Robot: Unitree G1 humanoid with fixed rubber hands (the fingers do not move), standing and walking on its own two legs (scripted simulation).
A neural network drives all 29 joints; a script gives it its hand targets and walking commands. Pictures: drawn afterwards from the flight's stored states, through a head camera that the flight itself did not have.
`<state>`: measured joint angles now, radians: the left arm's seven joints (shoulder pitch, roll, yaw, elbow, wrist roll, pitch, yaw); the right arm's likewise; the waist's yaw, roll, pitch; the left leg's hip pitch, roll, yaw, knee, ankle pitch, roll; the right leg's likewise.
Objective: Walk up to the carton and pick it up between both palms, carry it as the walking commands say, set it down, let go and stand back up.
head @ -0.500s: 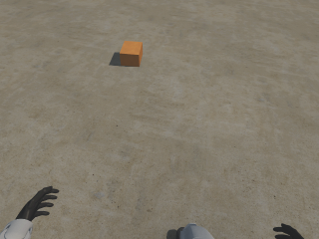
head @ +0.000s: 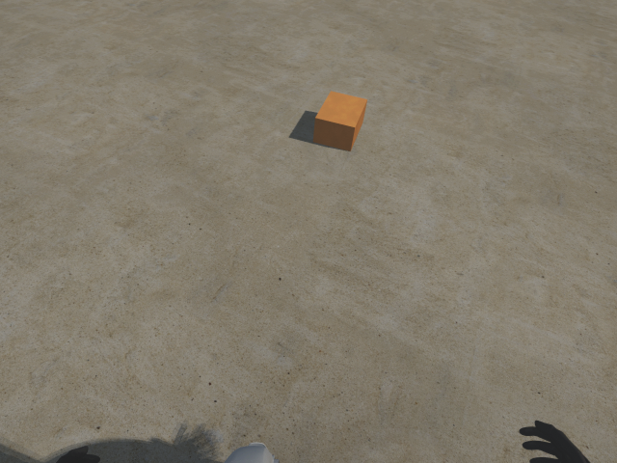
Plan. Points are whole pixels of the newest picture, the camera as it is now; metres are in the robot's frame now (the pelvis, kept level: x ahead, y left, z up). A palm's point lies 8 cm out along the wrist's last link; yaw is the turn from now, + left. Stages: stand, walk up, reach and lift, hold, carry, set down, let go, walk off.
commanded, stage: walk up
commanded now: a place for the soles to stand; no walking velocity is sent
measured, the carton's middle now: (340, 120) +1.86 -0.12 -0.68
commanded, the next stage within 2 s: none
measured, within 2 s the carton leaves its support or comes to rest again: neither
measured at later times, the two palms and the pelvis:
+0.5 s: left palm (148, 303) +0.34 +0.28 -0.06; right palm (557, 332) +0.34 -0.38 -0.06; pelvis +0.23 -0.05 +0.00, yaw +0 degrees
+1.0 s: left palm (183, 190) +0.60 +0.29 -0.06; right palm (519, 224) +0.54 -0.36 -0.02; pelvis +0.46 -0.03 +0.02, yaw -1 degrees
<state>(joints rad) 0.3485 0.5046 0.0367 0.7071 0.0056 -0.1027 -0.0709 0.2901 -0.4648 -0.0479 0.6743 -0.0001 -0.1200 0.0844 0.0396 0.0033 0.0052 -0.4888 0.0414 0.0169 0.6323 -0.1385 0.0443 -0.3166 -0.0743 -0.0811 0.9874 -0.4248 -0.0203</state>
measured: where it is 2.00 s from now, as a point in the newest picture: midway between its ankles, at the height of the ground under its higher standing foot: (323, 276)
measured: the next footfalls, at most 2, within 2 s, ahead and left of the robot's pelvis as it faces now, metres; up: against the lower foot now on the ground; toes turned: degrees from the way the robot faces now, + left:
right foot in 0.38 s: +0.34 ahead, -0.19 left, +0.00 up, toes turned -5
left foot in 0.70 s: +0.48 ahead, +0.08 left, +0.00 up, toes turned +3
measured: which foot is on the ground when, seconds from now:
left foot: down 0.00-0.38, up 0.40-0.68, down 0.70-1.00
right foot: up 0.00-0.36, down 0.38-0.70, up 0.72-1.00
